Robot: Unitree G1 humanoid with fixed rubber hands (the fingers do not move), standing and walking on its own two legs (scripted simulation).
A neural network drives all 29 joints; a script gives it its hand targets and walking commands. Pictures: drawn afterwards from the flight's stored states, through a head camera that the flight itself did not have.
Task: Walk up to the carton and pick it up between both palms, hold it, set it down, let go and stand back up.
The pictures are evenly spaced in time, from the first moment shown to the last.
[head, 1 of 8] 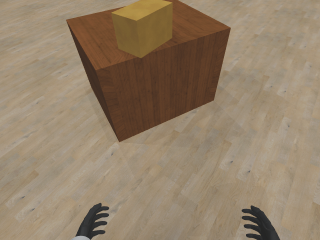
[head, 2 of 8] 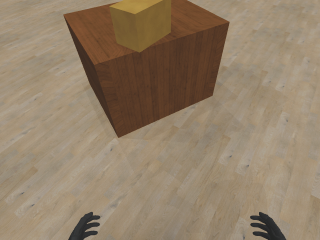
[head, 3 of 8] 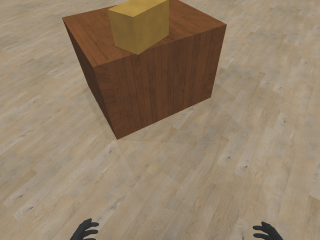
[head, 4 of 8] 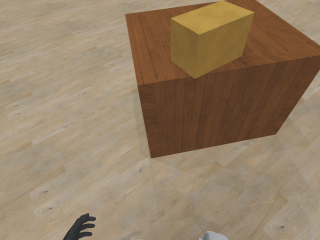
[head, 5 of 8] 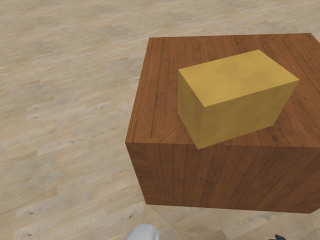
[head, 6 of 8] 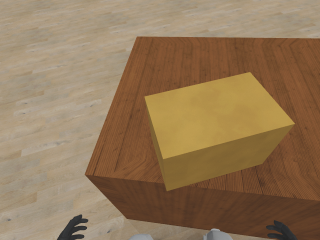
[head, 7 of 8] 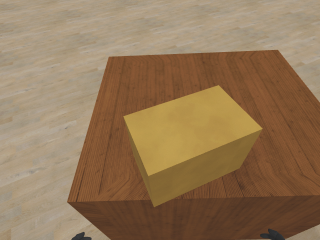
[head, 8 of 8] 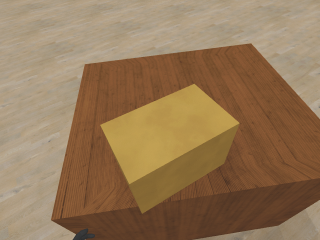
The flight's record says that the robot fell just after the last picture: no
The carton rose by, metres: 0.00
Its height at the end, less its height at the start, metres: +0.00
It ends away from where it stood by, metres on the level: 0.00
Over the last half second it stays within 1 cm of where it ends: yes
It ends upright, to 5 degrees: yes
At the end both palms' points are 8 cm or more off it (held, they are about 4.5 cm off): yes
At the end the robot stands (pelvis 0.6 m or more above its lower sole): yes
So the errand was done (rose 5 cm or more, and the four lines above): no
